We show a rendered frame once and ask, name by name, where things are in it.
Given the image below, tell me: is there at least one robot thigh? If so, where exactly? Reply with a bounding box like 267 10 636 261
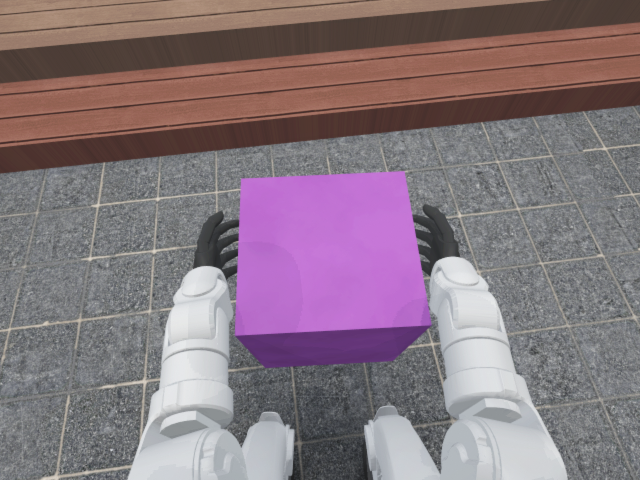
241 421 294 480
364 415 440 480

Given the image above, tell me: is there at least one carton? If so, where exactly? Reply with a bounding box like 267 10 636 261
235 171 432 368

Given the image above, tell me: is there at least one right robot hand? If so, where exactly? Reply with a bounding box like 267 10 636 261
412 204 461 277

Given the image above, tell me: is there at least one left robot hand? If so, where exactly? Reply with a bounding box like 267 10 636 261
193 211 239 280

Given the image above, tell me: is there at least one left robot upper arm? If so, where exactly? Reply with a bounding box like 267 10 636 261
129 427 248 480

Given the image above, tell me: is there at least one right robot upper arm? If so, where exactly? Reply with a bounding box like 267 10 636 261
440 416 567 480

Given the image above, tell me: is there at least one right robot thigh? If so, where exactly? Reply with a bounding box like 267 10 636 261
364 415 440 480

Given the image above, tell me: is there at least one robot right forearm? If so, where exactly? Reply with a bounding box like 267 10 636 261
429 257 568 480

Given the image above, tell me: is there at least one left robot thigh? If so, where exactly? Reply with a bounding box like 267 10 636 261
241 421 294 480

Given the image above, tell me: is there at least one robot left forearm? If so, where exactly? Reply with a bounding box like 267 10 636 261
128 266 234 480

